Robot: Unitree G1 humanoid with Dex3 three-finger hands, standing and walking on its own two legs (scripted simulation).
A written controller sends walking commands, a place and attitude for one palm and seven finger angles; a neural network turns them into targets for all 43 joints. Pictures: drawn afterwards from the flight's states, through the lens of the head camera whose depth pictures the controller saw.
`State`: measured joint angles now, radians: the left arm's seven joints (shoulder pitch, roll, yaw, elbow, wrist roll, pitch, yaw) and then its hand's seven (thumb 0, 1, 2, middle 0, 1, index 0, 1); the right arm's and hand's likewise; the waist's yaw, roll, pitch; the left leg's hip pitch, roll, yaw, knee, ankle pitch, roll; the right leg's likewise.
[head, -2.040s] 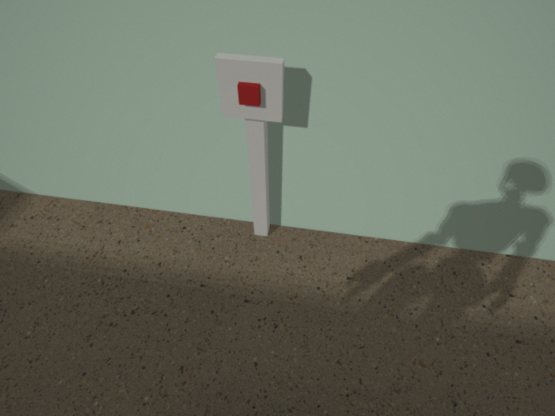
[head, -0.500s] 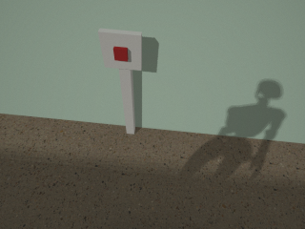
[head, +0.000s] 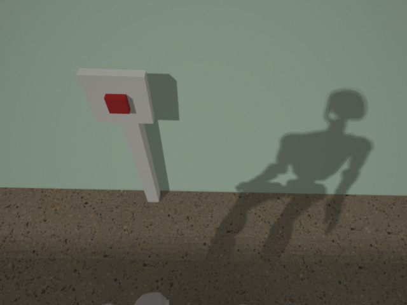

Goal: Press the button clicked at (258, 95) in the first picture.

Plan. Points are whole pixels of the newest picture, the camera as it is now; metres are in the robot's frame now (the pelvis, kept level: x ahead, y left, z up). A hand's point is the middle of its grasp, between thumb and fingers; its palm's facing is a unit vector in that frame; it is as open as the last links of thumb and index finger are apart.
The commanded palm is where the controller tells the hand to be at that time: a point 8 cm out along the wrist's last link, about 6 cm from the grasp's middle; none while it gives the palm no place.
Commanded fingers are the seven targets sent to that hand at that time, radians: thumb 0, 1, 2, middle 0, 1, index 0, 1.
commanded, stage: take the last steps up to it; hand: left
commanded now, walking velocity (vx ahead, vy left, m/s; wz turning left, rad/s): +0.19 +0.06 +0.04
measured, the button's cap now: (118, 103) +0.63 +0.26 -0.03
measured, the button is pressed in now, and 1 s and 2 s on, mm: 0 0 0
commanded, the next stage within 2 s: come to a stop and stand still in 0.12 s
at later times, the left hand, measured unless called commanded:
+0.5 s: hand (116, 292) +0.17 +0.20 -0.17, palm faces +0.05 -0.97 -0.24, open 7.4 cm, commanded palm none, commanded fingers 0.00 0.90 0.90 -0.20 -0.30 -0.20 -0.30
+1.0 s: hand out of the picture +0.12 +0.22 -0.17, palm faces +0.02 -0.97 -0.24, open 7.4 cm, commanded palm none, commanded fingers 0.00 0.90 0.90 -0.20 -0.30 -0.20 -0.30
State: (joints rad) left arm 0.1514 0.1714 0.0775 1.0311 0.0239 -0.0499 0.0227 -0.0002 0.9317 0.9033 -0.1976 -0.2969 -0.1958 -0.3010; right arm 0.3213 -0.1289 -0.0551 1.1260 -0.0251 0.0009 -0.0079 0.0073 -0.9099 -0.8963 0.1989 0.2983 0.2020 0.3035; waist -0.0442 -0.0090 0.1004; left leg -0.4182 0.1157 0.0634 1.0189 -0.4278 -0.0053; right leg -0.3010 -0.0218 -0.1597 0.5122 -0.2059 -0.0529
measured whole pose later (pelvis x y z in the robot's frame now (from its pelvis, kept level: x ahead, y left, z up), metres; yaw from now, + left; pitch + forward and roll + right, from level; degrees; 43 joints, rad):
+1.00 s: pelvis +0.09 +0.02 +0.01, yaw +0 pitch -1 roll +1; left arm 0.20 0.19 0.03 1.09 0.02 0.02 0.02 0.00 0.91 0.90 -0.20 -0.30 -0.20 -0.30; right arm 0.18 -0.16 -0.04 1.06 -0.01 0.02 -0.02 0.00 -0.92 -0.90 0.20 0.30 0.21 0.30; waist -0.01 0.00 0.09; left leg -0.24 0.02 0.09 0.46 -0.21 0.01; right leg -0.18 -0.02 0.01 0.49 -0.30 0.01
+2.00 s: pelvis +0.08 +0.04 +0.00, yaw +1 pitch -1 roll -1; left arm 0.38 0.17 0.00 1.07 0.03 -0.01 0.02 0.00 0.91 0.90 -0.20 -0.30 -0.20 -0.30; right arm 0.29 -0.17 -0.01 1.06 -0.02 0.00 0.00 0.00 -0.91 -0.90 0.20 0.30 0.20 0.30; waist 0.01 -0.03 0.00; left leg -0.29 0.01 0.07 0.54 -0.24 0.03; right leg -0.20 -0.03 -0.01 0.52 -0.30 0.01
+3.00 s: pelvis +0.13 +0.02 +0.00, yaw -1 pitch -1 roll +1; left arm 0.22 0.16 -0.02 1.00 0.01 -0.01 0.02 0.00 0.91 0.90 -0.20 -0.30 -0.20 -0.30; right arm 0.27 -0.20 0.00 0.99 -0.02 0.01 -0.01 0.01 -0.93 -0.90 0.20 0.30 0.20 0.30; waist -0.02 0.06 0.03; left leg -0.16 0.02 0.11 0.47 -0.28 0.00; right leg -0.25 -0.03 -0.08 0.52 -0.25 -0.03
